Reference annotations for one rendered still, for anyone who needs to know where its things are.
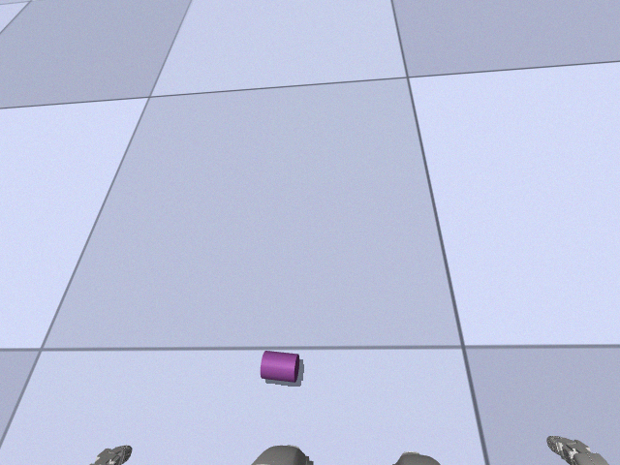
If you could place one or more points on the right robot hand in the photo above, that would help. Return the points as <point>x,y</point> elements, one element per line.
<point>574,452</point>

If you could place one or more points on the left robot hand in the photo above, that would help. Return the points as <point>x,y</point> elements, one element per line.
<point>116,456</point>

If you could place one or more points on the can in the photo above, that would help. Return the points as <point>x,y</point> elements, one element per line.
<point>280,366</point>

